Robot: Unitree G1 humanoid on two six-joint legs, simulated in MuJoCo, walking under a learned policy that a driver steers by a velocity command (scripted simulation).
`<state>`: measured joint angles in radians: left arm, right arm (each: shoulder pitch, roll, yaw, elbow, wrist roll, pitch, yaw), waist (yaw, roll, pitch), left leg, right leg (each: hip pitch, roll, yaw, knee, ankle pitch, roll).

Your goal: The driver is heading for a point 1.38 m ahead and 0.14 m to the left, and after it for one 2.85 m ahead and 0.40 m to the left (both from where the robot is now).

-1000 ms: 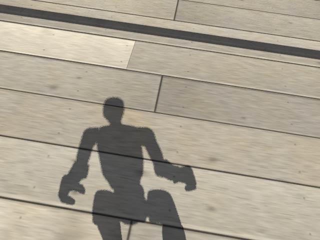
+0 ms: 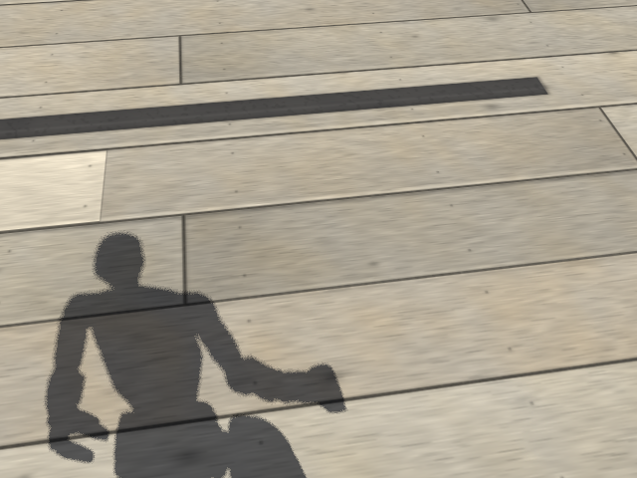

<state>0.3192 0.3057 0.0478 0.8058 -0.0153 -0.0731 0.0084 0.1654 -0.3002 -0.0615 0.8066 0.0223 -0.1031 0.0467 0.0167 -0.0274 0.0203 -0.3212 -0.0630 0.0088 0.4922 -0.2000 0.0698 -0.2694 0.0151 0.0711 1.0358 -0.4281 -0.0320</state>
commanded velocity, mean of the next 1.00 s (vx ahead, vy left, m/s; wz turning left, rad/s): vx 0.49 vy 0.00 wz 0.19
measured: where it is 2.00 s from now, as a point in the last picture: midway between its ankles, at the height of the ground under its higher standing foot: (292, 259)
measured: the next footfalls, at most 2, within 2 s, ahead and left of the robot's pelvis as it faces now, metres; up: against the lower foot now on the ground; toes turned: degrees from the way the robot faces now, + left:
right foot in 0.38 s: +0.42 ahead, -0.08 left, +0.00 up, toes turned +17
left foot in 0.86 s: +0.57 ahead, +0.24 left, +0.00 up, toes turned +14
